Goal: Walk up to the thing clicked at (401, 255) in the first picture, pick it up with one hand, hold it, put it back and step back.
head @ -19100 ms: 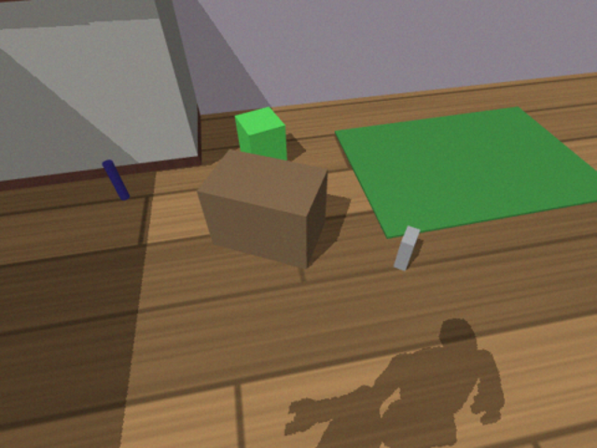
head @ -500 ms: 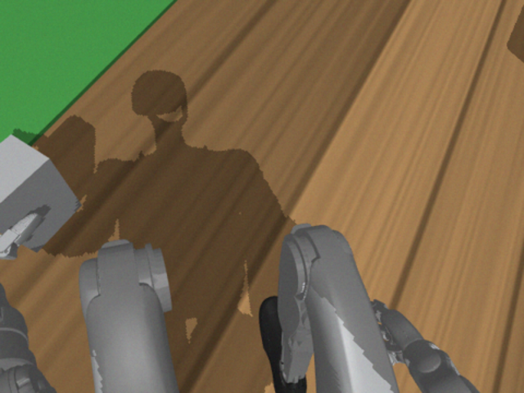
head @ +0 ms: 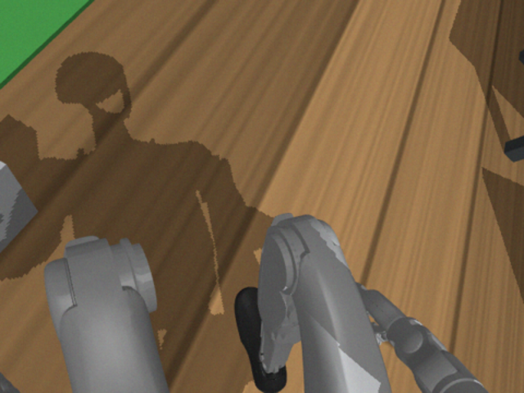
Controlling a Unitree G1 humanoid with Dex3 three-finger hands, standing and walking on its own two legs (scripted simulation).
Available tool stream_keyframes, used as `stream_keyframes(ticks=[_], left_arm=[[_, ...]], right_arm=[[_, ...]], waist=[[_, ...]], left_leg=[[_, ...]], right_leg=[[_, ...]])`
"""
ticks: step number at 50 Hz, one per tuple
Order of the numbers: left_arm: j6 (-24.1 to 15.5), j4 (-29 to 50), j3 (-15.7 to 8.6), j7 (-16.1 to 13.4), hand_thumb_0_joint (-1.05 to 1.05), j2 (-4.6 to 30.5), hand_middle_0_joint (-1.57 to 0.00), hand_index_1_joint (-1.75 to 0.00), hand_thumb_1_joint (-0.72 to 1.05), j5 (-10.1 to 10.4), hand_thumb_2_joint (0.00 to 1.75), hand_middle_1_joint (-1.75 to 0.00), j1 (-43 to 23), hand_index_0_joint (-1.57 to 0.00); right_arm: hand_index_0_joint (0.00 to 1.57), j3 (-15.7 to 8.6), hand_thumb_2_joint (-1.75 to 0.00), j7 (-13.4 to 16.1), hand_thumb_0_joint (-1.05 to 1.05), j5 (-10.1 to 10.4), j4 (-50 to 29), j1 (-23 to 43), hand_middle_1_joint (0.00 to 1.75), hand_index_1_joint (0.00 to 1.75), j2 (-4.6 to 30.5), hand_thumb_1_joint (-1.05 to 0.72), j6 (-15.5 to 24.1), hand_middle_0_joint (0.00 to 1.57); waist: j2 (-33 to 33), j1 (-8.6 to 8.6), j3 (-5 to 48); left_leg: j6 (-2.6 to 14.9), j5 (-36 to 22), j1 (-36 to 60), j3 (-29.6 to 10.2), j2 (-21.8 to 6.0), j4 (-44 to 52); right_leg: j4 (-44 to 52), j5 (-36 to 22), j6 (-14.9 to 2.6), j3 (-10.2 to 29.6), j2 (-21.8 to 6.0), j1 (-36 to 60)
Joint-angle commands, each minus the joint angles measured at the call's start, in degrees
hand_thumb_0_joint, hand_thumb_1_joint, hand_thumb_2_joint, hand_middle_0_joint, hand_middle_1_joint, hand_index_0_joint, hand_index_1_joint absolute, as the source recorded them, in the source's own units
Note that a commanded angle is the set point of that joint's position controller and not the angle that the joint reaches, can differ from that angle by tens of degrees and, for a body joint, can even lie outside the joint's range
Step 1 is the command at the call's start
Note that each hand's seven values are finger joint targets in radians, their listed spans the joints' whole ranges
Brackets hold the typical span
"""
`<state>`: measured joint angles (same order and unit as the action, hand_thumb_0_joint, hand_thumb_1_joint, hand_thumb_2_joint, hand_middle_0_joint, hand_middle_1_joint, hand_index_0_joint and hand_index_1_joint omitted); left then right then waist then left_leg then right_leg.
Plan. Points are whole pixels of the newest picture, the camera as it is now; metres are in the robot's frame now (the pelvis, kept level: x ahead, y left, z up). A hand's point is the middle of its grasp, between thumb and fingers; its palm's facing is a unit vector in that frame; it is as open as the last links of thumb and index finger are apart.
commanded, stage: lower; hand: left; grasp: from the side
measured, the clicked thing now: out of the picture +0.38 +0.33 -0.16
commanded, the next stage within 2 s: loosen in 0.80 s
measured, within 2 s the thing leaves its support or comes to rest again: rests again in 1.90 s
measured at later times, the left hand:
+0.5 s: hand out of the picture +0.36 +0.36 -0.16, palm faces +0.57 -0.82 -0.01, open 9.5 cm
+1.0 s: hand out of the picture +0.37 +0.36 -0.17, palm faces +0.57 -0.82 +0.00, open 9.4 cm
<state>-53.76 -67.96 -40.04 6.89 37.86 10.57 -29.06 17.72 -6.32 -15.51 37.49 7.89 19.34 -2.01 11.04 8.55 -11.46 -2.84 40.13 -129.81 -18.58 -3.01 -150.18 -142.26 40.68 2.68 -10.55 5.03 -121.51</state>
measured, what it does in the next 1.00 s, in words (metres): stands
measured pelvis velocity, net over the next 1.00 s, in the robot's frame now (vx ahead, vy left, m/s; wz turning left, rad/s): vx -0.01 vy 0.01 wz -0.05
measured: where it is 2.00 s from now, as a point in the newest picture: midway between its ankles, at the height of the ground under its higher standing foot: (199, 378)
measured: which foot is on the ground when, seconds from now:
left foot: down 0.00-1.00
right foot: down 0.00-1.00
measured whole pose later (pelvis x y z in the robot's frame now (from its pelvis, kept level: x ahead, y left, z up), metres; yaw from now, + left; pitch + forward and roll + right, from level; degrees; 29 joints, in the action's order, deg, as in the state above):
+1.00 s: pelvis -0.01 +0.01 -0.01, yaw -3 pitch +12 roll -16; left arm -61.5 -77.3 -38.7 2.4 44.6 10.0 -29.9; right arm 25.3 -7.6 -18.9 33.3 10.7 20.6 -1.2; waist 15.1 9.5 -15.6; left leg -1.1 40.1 -127.9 -22.0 -3.3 -153.2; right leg -141.6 39.0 3.6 -12.9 6.9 -117.9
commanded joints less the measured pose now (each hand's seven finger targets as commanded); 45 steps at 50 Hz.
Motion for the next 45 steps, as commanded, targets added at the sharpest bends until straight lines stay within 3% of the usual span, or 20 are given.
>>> stream_keyframes(ticks=[1,3,8,10,12,18,25,28,33,36,45], left_arm=[[-6.3,9.6,-0.7,0.0,0.0,14.2,-1.31,-1.5,0.04,1.1,1.32,-1.51,-10.0,-1.35],[-6.6,9.2,-1.5,-0.2,0.0,15.6,-1.31,-1.5,0.02,1.0,1.31,-1.51,-9.3,-1.35],[-7.3,8.1,-1.4,-0.9,0.0,15.5,-1.33,-1.52,0.06,0.9,1.34,-1.53,-10.0,-1.36],[-7.4,7.9,-1.7,-1.5,0.0,16.8,-1.32,-1.51,0.05,0.4,1.33,-1.52,-10.1,-1.35],[-7.7,7.5,-0.8,-1.7,0.0,16.9,-1.34,-1.53,0.06,-0.3,1.35,-1.53,-11.0,-1.37],[-8.7,6.2,-1.6,-2.4,0.0,18.1,-1.32,-1.49,0.03,-0.3,1.31,-1.5,-10.1,-1.35],[-9.6,5.0,-0.8,-3.3,0.0,18.3,-1.32,-1.48,0.04,-0.7,1.3,-1.49,-10.1,-1.35],[-9.8,4.7,0.1,-3.3,0.0,17.6,-1.32,-1.48,0.07,-1.2,1.3,-1.49,-9.8,-1.35],[-10.6,3.9,-1.2,-4.1,0.0,18.5,-1.3,-1.46,0.04,-0.1,1.29,-1.46,-9.7,-1.33],[-10.7,1.8,0.2,-4.4,0.0,18.1,-1.3,-1.45,0.09,-0.9,1.3,-1.46,-10.0,-1.33],[-11.5,-1.0,1.1,-4.6,0.0,18.1,-1.28,-1.41,0.13,-0.7,1.27,-1.42,-10.4,-1.31]], right_arm=[[0.2,-4.6,-0.9,0.7,0.0,-0.6,-2.7,-2.9,0.3,0.3,17.8,-0.89,0.0,0.2],[0.2,-4.2,-0.9,0.7,0.0,-0.8,-2.8,-2.7,0.3,0.3,17.9,-0.89,0.1,0.2],[0.2,-3.5,-0.9,0.6,0.0,-1.4,-3.0,-2.4,0.3,0.3,18.6,-0.89,0.0,0.2],[0.2,-3.3,-0.9,0.6,0.0,-1.5,-3.2,-1.6,0.3,0.3,18.8,-0.88,0.1,0.2],[0.2,-3.0,-0.9,0.5,0.0,-1.9,-3.4,-1.4,0.3,0.3,19.2,-0.88,0.0,0.2],[0.2,-2.2,-0.9,0.3,0.0,-2.3,-4.0,-0.7,0.3,0.3,19.8,-0.88,0.3,0.2],[0.2,-1.6,-0.9,0.0,0.0,-2.7,-4.7,0.0,0.3,0.3,20.2,-0.88,0.5,0.2],[0.2,-1.6,-0.9,0.0,0.0,-2.9,-4.5,0.0,0.3,0.3,20.9,-0.87,0.5,0.2],[0.2,-0.7,-0.9,-0.2,0.0,-3.0,-5.0,0.1,0.3,0.3,20.5,-0.88,0.7,0.2],[0.2,-0.3,-0.9,-0.2,0.0,-3.2,-5.0,0.5,0.3,0.3,20.8,-0.87,0.5,0.2],[0.2,0.7,-0.89,-0.2,0.0,-3.5,-5.7,1.2,0.3,0.3,21.0,-0.86,0.4,0.2]], waist=[[-26.6,2.19,36.4],[-26.3,1.67,36.6],[-26.9,2.77,35.5],[-26.8,2.34,34.4],[-27.2,3.41,33.1],[-27.3,3.5,32.3],[-27.2,4.25,30.8],[-28.8,4.5,30.4],[-27.1,4.64,31.5],[-27.0,5.37,29.2],[-24.5,5.88,27.6]], left_leg=[[1.31,-7.7,24.8,6.6,-2.0,16.7],[1.4,-8.1,24.6,6.7,-2.1,16.3],[1.12,-9.6,25.8,6.0,-2.3,16.2],[1.21,-8.3,25.0,6.0,-2.5,16.1],[1.13,-7.2,24.5,5.7,-2.6,16.3],[1.02,-6.8,25.3,5.1,-2.8,16.5],[1.07,-4.9,24.5,4.7,-2.9,16.5],[0.54,-6.7,27.0,3.8,-3.2,17.1],[1.01,-8.0,25.6,4.0,-3.0,15.7],[0.92,-7.0,25.2,3.6,-3.2,16.2],[1.3,-4.8,23.3,3.1,-3.2,15.7]], right_leg=[[11.9,-11.8,-3.75,-5.8,1.3,15.1],[11.9,-12.4,-3.7,-5.8,1.4,15.9],[11.5,-13.7,-3.64,-6.3,1.6,16.2],[11.5,-12.6,-3.68,-6.4,1.7,15.5],[11.3,-11.9,-3.7,-6.7,1.7,15.1],[11.0,-11.7,-3.65,-7.6,1.9,15.1],[11.1,-10.6,-3.59,-8.3,2.2,14.6],[10.1,-12.1,-3.59,-8.7,2.1,13.8],[10.7,-13.4,-3.42,-8.7,2.5,16.5],[10.6,-12.5,-3.37,-9.1,2.5,15.5],[11.2,-11.2,-3.23,-9.8,2.9,15.2]])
